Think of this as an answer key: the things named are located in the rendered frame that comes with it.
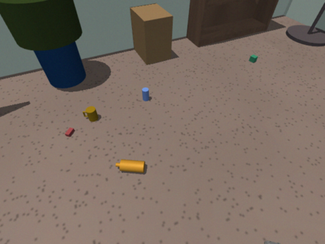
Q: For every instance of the coat stand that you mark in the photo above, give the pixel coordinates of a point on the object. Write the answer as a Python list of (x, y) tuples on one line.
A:
[(308, 35)]

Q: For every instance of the bookshelf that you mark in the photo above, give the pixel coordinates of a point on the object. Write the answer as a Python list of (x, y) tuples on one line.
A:
[(211, 21)]

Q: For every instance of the potted plant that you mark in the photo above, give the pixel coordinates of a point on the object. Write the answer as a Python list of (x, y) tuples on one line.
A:
[(49, 28)]

